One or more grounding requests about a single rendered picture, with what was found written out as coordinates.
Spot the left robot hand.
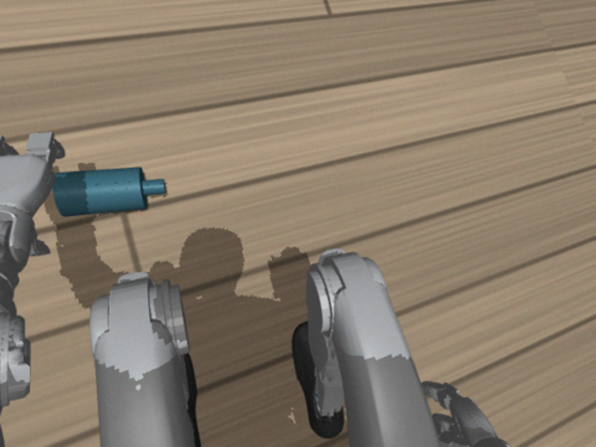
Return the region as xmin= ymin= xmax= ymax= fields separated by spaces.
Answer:
xmin=0 ymin=132 xmax=65 ymax=256

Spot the right robot hand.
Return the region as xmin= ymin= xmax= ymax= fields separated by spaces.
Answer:
xmin=422 ymin=381 xmax=498 ymax=447

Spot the bottle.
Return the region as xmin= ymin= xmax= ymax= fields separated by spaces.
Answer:
xmin=53 ymin=167 xmax=166 ymax=217

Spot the right robot foot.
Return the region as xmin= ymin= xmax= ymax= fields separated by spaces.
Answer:
xmin=291 ymin=321 xmax=344 ymax=439

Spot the left robot foot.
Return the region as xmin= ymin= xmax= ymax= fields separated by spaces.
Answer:
xmin=183 ymin=353 xmax=201 ymax=447

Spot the left robot arm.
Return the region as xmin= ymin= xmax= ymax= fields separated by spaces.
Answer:
xmin=0 ymin=205 xmax=34 ymax=447

